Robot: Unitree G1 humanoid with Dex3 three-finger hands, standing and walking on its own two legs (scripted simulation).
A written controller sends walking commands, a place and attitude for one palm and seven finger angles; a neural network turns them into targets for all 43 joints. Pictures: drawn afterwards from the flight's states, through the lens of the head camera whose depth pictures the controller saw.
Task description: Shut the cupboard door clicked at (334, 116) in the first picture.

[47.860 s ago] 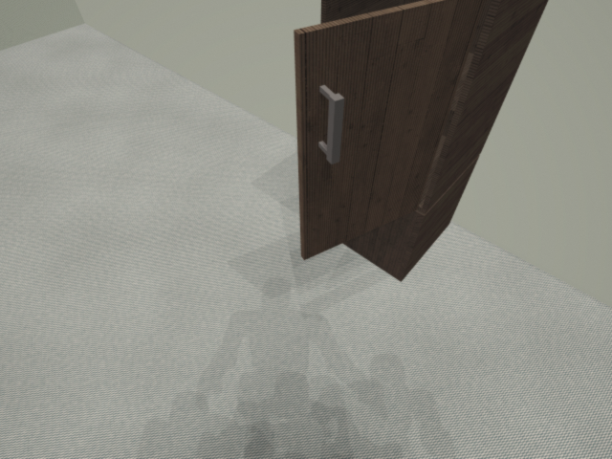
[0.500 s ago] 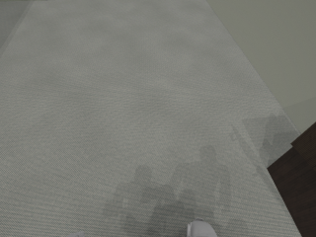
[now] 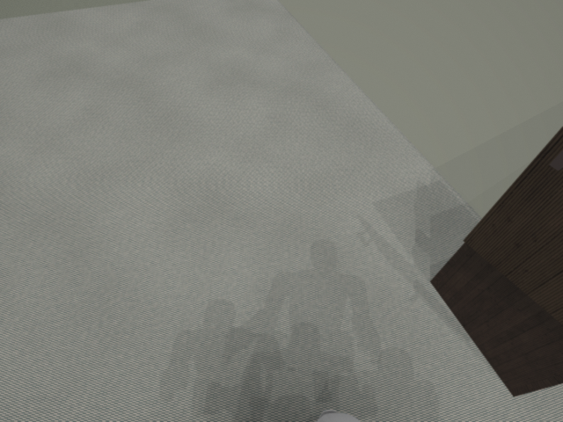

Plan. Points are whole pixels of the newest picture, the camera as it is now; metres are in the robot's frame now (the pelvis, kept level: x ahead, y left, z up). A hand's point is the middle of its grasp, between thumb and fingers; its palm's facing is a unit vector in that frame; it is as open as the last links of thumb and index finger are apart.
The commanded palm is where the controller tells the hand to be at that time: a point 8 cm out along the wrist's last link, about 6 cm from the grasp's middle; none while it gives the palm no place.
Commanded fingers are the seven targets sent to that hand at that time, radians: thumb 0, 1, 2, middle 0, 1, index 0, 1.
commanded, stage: turn to face it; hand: left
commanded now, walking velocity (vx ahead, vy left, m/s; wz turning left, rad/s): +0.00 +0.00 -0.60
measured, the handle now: out of the picture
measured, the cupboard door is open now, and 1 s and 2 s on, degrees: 13 13 13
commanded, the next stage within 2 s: take the last steps up to it in 1.38 s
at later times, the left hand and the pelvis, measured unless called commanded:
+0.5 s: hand (191, 389) +0.18 +0.16 -0.15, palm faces -0.27 -0.93 -0.25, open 7.4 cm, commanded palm none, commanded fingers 0.00 0.90 0.90 -0.20 -0.30 -0.20 -0.30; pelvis +0.04 -0.01 +0.00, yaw -18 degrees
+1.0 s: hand (240, 341) +0.26 +0.09 -0.14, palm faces -0.54 -0.79 -0.30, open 7.4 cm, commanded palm none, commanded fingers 0.00 0.90 0.90 -0.20 -0.30 -0.20 -0.30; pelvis +0.05 -0.03 +0.00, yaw -35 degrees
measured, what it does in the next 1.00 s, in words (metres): steps on the spot, turning right: right foot, then left foot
